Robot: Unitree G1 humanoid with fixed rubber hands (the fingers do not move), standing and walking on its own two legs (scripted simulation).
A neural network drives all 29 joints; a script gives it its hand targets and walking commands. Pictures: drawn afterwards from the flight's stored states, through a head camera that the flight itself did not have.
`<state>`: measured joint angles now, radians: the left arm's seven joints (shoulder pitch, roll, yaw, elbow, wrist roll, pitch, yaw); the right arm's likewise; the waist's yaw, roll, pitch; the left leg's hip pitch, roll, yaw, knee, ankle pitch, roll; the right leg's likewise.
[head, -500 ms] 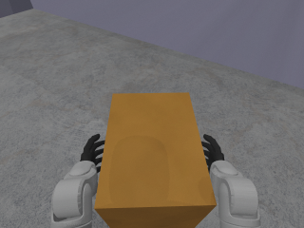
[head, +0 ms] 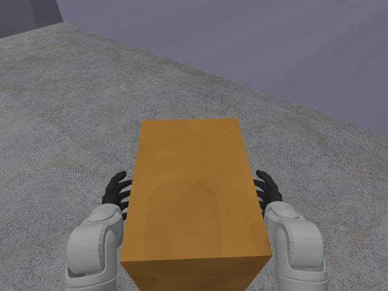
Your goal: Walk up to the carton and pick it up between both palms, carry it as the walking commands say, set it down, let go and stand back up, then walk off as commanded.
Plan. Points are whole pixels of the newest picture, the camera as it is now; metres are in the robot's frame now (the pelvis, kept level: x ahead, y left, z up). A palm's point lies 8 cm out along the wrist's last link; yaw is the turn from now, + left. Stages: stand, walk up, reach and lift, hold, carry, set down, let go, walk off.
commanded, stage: carry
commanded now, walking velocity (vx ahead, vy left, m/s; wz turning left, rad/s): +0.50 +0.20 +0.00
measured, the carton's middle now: (192, 211) +0.30 +0.00 +0.02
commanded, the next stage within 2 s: none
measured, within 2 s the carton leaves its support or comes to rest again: neither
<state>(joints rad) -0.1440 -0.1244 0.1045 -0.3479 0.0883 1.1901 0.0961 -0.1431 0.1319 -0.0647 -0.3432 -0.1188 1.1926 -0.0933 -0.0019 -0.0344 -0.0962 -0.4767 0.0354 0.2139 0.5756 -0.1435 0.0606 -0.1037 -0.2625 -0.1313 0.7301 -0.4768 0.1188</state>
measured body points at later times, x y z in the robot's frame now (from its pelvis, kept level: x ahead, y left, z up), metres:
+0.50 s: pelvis +0.32 +0.07 +0.01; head +0.32 +0.06 +0.46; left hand +0.59 +0.23 +0.08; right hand +0.60 -0.07 +0.08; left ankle +0.16 +0.13 -0.63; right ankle +0.39 -0.02 -0.72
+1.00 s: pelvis +0.64 +0.22 +0.03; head +0.67 +0.23 +0.48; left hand +0.93 +0.35 +0.08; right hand +0.91 +0.05 +0.09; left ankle +0.64 +0.29 -0.72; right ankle +0.62 +0.11 -0.66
